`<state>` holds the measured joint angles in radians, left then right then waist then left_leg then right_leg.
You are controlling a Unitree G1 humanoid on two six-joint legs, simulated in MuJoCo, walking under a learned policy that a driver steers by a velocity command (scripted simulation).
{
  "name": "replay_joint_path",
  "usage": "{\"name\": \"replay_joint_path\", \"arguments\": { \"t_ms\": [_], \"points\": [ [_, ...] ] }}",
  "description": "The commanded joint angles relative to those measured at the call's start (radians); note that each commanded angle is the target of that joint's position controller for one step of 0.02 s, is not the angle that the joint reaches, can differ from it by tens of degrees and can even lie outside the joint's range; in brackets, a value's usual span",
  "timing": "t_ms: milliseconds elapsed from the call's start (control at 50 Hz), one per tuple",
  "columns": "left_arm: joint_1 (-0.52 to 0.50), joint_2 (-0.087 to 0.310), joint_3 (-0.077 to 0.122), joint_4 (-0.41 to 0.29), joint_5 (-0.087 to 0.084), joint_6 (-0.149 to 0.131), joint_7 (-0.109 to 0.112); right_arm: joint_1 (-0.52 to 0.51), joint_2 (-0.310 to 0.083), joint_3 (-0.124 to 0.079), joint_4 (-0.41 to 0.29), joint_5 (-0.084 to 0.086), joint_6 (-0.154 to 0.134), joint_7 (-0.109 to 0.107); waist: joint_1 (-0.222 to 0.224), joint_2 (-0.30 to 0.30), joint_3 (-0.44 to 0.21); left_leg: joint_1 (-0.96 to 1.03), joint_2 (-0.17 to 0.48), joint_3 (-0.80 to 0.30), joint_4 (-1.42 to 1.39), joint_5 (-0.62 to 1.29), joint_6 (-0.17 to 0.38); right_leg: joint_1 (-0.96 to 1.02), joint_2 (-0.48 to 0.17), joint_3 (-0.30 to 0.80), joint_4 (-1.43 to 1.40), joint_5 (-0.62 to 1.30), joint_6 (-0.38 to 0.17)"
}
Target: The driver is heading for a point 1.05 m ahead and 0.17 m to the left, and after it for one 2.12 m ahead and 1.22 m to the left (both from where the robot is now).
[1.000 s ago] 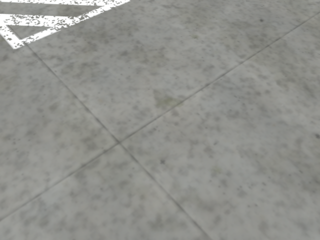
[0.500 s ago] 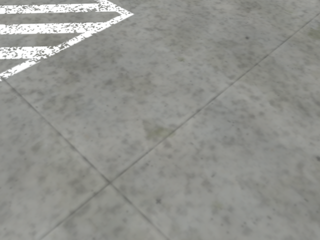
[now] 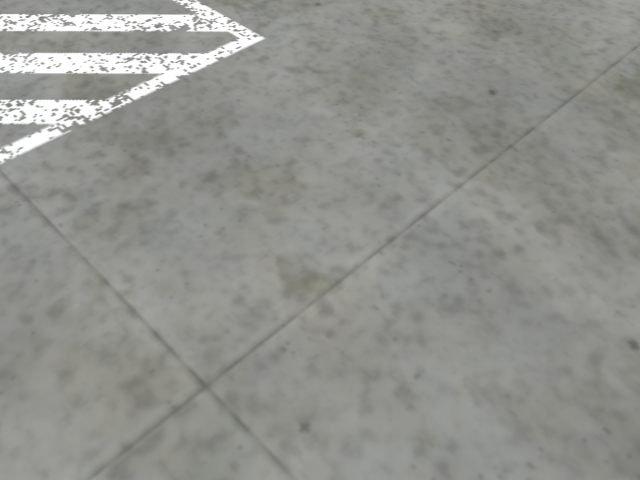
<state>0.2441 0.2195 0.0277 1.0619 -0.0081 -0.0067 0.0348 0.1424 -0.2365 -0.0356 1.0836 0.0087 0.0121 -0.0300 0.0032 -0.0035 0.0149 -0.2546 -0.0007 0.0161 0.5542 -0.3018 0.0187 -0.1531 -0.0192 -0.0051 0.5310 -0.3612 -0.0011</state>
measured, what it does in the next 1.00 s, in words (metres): walks ahead: right foot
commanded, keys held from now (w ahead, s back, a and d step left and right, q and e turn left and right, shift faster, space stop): w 1.00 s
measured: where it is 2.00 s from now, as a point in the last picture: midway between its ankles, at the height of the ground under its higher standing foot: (328, 280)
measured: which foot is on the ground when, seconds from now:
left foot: down 0.00-0.62, up 0.64-1.00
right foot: down 0.00-0.16, up 0.18-0.58, down 0.60-1.00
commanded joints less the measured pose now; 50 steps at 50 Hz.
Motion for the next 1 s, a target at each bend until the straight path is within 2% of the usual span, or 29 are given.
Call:
{"name": "replay_joint_path", "arguments": {
  "t_ms": [20, 60, 80, 120, 140, 160, 180, 200, 220, 240, 260, 300, 340, 400, 460, 520, 560, 580, 600, 620, 640, 660, 680, 700, 720, 760, 820, 880, 1000],
  "points": [
    [0.071, 0.146, 0.032, -0.024, -0.013, -0.021, 0.006, -0.033, -0.093, -0.018, -0.044, 0.007, -0.032, 0.002, 0.019, -0.070, 0.132, -0.125, -0.012, 0.006, -0.009, -0.284, 0.049, -0.129, -0.103, 0.164, -0.206, -0.377, -0.125],
    [0.128, 0.189, 0.048, -0.008, -0.023, -0.045, 0.001, -0.059, -0.060, -0.014, -0.063, 0.014, -0.070, 0.018, 0.031, -0.168, 0.158, -0.225, -0.021, 0.046, 0.128, -0.149, 0.045, -0.053, -0.240, 0.357, -0.292, -0.398, -0.200],
    [0.124, 0.192, 0.051, -0.008, -0.023, -0.055, -0.002, -0.066, -0.055, -0.013, -0.072, 0.016, -0.085, 0.026, 0.024, -0.182, 0.172, -0.239, -0.002, 0.033, 0.146, -0.114, 0.057, -0.048, -0.286, 0.413, -0.300, -0.330, -0.222],
    [0.066, 0.172, 0.048, -0.031, -0.023, -0.065, -0.010, 0.012, -0.058, -0.018, -0.049, 0.022, -0.104, 0.038, -0.033, -0.158, 0.144, -0.116, 0.002, 0.032, 0.044, -0.096, 0.082, -0.081, -0.261, 0.341, -0.235, -0.143, -0.194],
    [0.002, 0.164, 0.046, -0.056, -0.023, -0.066, -0.015, 0.118, -0.073, -0.028, -0.008, 0.024, -0.106, 0.040, -0.084, -0.125, 0.113, 0.057, -0.003, 0.018, -0.039, -0.053, 0.092, -0.169, -0.201, 0.247, -0.163, -0.051, -0.152],
    [-0.080, 0.139, 0.037, -0.101, -0.024, -0.073, -0.017, 0.242, -0.140, -0.051, 0.030, 0.022, -0.110, 0.038, -0.137, 0.011, 0.088, 0.214, 0.080, -0.161, -0.157, -0.072, 0.138, -0.302, -0.082, 0.089, 0.059, 0.121, -0.083],
    [-0.086, 0.088, 0.027, -0.139, -0.013, -0.091, -0.014, 0.379, -0.265, -0.087, 0.065, 0.025, -0.112, 0.045, -0.163, 0.294, 0.018, 0.433, 0.275, -0.535, -0.291, -0.015, 0.252, -0.505, 0.054, -0.057, 0.422, 0.051, -0.003],
    [-0.096, 0.111, 0.033, -0.146, -0.018, -0.105, -0.015, 0.377, -0.187, -0.057, 0.056, 0.004, -0.122, 0.050, -0.143, 0.233, -0.004, 0.482, 0.369, -0.693, -0.335, 0.086, 0.290, -0.639, 0.052, 0.055, 0.635, -0.184, -0.009],
    [-0.074, 0.113, 0.036, -0.138, -0.039, -0.114, -0.025, 0.318, -0.130, -0.038, 0.039, -0.003, -0.132, 0.051, -0.097, 0.138, 0.030, 0.466, 0.365, -0.602, -0.304, 0.156, 0.267, -0.692, 0.000, 0.104, 0.738, -0.149, -0.039],
    [-0.059, 0.099, 0.034, -0.128, -0.045, -0.117, -0.032, 0.277, -0.111, -0.030, 0.019, -0.004, -0.136, 0.053, -0.070, 0.091, 0.029, 0.448, 0.332, -0.499, -0.302, 0.184, 0.240, -0.708, -0.039, 0.097, 0.752, -0.066, -0.062],
    [-0.076, 0.106, 0.040, -0.129, -0.040, -0.117, -0.035, 0.253, -0.096, -0.021, 0.010, 0.000, -0.135, 0.056, -0.056, 0.054, 0.059, 0.421, 0.306, -0.403, -0.316, 0.255, 0.216, -0.727, -0.072, 0.078, 0.709, 0.007, -0.070],
    [-0.093, 0.103, 0.050, -0.136, -0.025, -0.108, -0.044, 0.258, -0.060, -0.004, 0.007, -0.005, -0.121, 0.050, -0.044, 0.079, 0.055, 0.356, 0.242, -0.262, -0.349, 0.351, 0.171, -0.648, -0.103, 0.040, 0.605, 0.098, -0.063],
    [-0.129, 0.073, 0.045, -0.152, -0.019, -0.094, -0.051, 0.279, -0.077, -0.001, 0.004, -0.009, -0.108, 0.035, -0.043, 0.077, 0.065, 0.310, 0.220, -0.198, -0.388, 0.388, 0.174, -0.619, -0.100, 0.004, 0.501, 0.156, -0.031],
    [-0.277, 0.035, 0.024, -0.212, -0.015, -0.088, -0.052, 0.271, -0.124, -0.008, -0.014, -0.013, -0.101, 0.013, -0.062, 0.071, 0.111, 0.197, 0.190, -0.123, -0.441, 0.366, 0.169, -0.537, -0.067, -0.034, 0.235, 0.282, -0.002],
    [-0.358, 0.053, 0.020, -0.243, -0.022, -0.084, -0.062, 0.326, -0.143, -0.018, -0.003, -0.002, -0.102, 0.009, -0.078, 0.097, 0.130, 0.180, 0.205, -0.096, -0.478, 0.329, 0.169, -0.448, -0.035, -0.057, 0.096, 0.365, -0.011],
    [-0.382, 0.085, 0.026, -0.267, -0.026, -0.088, -0.074, 0.333, -0.140, -0.027, 0.004, 0.010, -0.098, 0.008, -0.051, 0.092, 0.135, 0.286, 0.252, -0.079, -0.438, 0.417, 0.148, -0.442, -0.035, -0.029, 0.022, 0.361, -0.055],
    [-0.301, 0.128, 0.046, -0.255, -0.023, -0.091, -0.077, 0.307, -0.162, -0.038, -0.007, 0.005, -0.089, 0.008, 0.010, 0.113, 0.057, 0.342, 0.262, -0.054, -0.316, 0.711, 0.125, -0.311, 0.005, -0.050, 0.018, 0.316, -0.089],
    [-0.185, 0.159, 0.066, -0.223, -0.023, -0.089, -0.074, 0.292, -0.164, -0.041, -0.013, 0.000, -0.080, 0.008, 0.074, 0.123, -0.020, 0.334, 0.241, -0.029, -0.172, 0.867, 0.107, -0.161, 0.038, -0.070, 0.027, 0.292, -0.112],
    [-0.014, 0.196, 0.089, -0.169, -0.025, -0.084, -0.067, 0.281, -0.150, -0.034, -0.024, -0.006, -0.072, 0.009, 0.152, 0.115, -0.118, 0.242, 0.195, -0.001, 0.038, 0.874, 0.078, 0.070, 0.041, -0.066, 0.030, 0.283, -0.139],
    [0.155, 0.270, 0.107, -0.135, -0.014, -0.078, -0.056, 0.303, -0.105, -0.017, -0.048, -0.026, -0.072, 0.012, 0.183, -0.031, -0.252, -0.004, 0.123, 0.030, 0.377, 0.511, 0.051, 0.368, -0.166, 0.195, 0.032, 0.193, -0.199],
    [0.190, 0.296, 0.102, -0.117, 0.001, -0.080, -0.069, 0.431, 0.048, 0.020, -0.046, -0.005, -0.095, 0.025, 0.092, -0.301, -0.405, -0.311, -0.067, -0.059, 0.702, -0.239, 0.007, 0.589, -0.378, 0.729, -0.182, -0.104, -0.357],
    [0.128, 0.204, 0.077, -0.123, -0.008, -0.088, -0.073, 0.323, -0.064, -0.006, -0.056, 0.023, -0.123, 0.031, 0.116, -0.185, -0.289, -0.416, -0.020, -0.163, 0.819, -0.252, 0.034, 0.491, -0.339, 0.765, -0.284, -0.196, -0.302],
    [0.026, 0.168, 0.064, -0.142, -0.010, -0.097, -0.072, 0.222, -0.118, -0.022, -0.096, 0.045, -0.139, 0.032, 0.089, -0.140, -0.135, -0.475, 0.031, -0.129, 0.826, -0.156, 0.055, 0.336, -0.318, 0.605, -0.299, -0.127, -0.259],
    [-0.062, 0.146, 0.054, -0.160, -0.003, -0.106, -0.075, 0.181, -0.121, -0.024, -0.103, 0.039, -0.143, 0.023, 0.051, -0.037, -0.076, -0.419, 0.087, -0.112, 0.776, -0.053, 0.059, 0.176, -0.285, 0.476, -0.321, 0.018, -0.240],
    [-0.107, 0.120, 0.048, -0.163, 0.009, -0.112, -0.080, 0.172, -0.115, -0.034, -0.102, 0.022, -0.137, 0.014, 0.017, -0.020, -0.040, -0.364, 0.122, -0.102, 0.721, 0.004, 0.057, 0.055, -0.249, 0.371, -0.339, 0.129, -0.227],
    [-0.113, 0.089, 0.038, -0.148, 0.018, -0.116, -0.083, 0.219, -0.075, -0.036, -0.096, 0.017, -0.110, 0.011, -0.031, -0.061, -0.038, -0.270, 0.156, -0.106, 0.648, 0.038, 0.055, -0.046, -0.202, 0.265, -0.383, 0.181, -0.220],
    [-0.049, 0.132, 0.043, -0.121, 0.014, -0.117, -0.063, 0.143, -0.076, -0.043, -0.129, 0.008, -0.089, 0.005, -0.032, -0.050, 0.018, -0.343, 0.174, -0.086, 0.530, 0.100, 0.026, -0.090, -0.196, 0.201, -0.440, 0.207, -0.241],
    [0.021, 0.157, 0.047, -0.104, 0.013, -0.109, -0.039, 0.018, -0.084, -0.048, -0.175, -0.005, -0.091, 0.008, -0.002, -0.032, 0.046, -0.457, 0.174, -0.081, 0.351, 0.262, -0.004, -0.029, -0.194, 0.170, -0.455, 0.258, -0.234],
    [0.139, 0.165, 0.046, -0.071, -0.003, -0.096, -0.026, -0.181, -0.053, -0.029, -0.232, 0.006, -0.105, 0.035, 0.064, -0.035, 0.070, -0.416, 0.111, -0.021, 0.056, 0.437, -0.011, 0.060, -0.169, 0.071, -0.437, 0.320, -0.196]
  ]
}}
